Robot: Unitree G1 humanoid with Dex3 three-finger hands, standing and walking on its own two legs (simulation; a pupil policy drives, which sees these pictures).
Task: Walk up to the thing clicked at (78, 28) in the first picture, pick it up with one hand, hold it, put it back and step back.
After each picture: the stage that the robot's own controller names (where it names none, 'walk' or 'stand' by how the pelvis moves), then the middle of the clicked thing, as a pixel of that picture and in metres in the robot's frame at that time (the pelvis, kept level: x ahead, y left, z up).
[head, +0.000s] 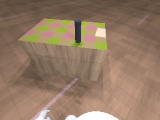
stand; (78, 32) +0.89 +0.20 +0.05
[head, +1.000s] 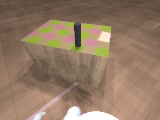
walk; (77, 35) +0.80 +0.21 +0.06
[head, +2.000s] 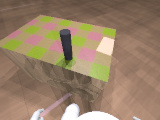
stand; (67, 46) +0.51 +0.23 +0.09
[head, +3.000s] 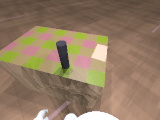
stand; (63, 56) +0.48 +0.23 +0.05
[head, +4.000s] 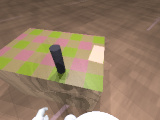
stand; (58, 60) +0.42 +0.26 +0.06
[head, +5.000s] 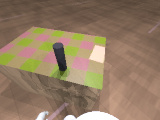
stand; (60, 58) +0.45 +0.25 +0.05
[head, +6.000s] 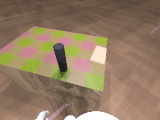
stand; (61, 59) +0.44 +0.25 +0.05
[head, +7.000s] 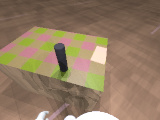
stand; (62, 59) +0.45 +0.24 +0.05
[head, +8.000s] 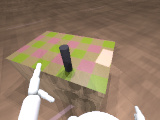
rise first; (66, 59) +0.46 +0.25 +0.05
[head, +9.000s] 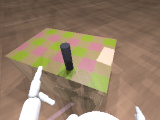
go down; (67, 58) +0.46 +0.24 +0.05
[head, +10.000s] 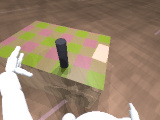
go down; (62, 55) +0.47 +0.22 +0.06
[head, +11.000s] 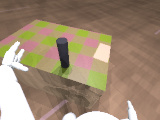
go down; (63, 54) +0.47 +0.22 +0.07
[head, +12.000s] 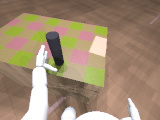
close in; (56, 51) +0.45 +0.24 +0.10
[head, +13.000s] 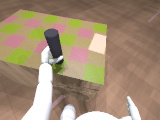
close; (55, 49) +0.45 +0.23 +0.11
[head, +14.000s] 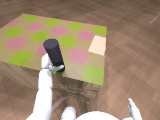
lift; (56, 58) +0.39 +0.22 +0.11
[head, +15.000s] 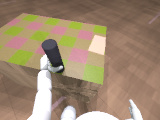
lift; (55, 59) +0.38 +0.22 +0.11
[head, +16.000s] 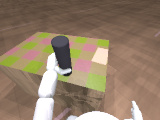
lift; (64, 60) +0.31 +0.16 +0.23
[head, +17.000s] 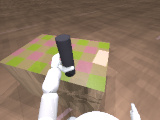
hold; (67, 58) +0.33 +0.16 +0.22
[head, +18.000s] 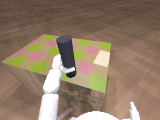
hold; (68, 59) +0.32 +0.15 +0.22
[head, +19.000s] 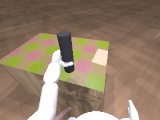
crouch; (67, 54) +0.37 +0.16 +0.21
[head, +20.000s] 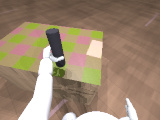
lower; (57, 50) +0.44 +0.21 +0.15
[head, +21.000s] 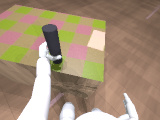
lower; (54, 47) +0.45 +0.23 +0.12
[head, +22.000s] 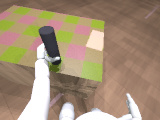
lower; (52, 48) +0.44 +0.23 +0.12
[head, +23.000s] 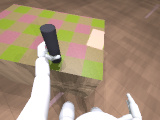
lower; (53, 47) +0.45 +0.23 +0.12
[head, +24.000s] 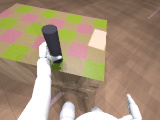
rest; (54, 47) +0.45 +0.22 +0.12
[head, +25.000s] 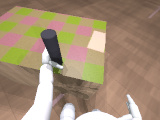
withdraw; (54, 51) +0.43 +0.22 +0.12
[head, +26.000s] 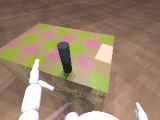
sink last; (65, 59) +0.41 +0.21 +0.09
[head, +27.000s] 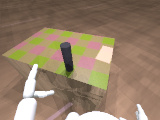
stand; (67, 58) +0.45 +0.22 +0.08
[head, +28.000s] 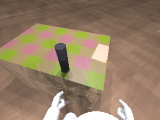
stand; (63, 59) +0.43 +0.23 +0.06
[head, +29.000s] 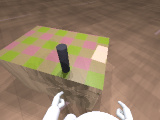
stand; (64, 59) +0.44 +0.23 +0.05
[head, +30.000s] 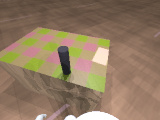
walk; (65, 62) +0.42 +0.21 +0.05
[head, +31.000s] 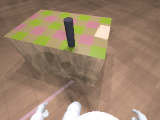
walk; (70, 34) +0.66 +0.22 +0.08
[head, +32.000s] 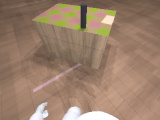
walk; (83, 17) +1.04 +0.17 +0.07
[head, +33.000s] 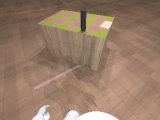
stand; (83, 21) +1.12 +0.18 +0.07
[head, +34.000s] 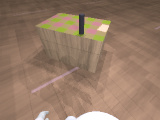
stand; (81, 24) +1.11 +0.18 +0.05
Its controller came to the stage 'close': yes
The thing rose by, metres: 0.19
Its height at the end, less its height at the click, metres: +0.00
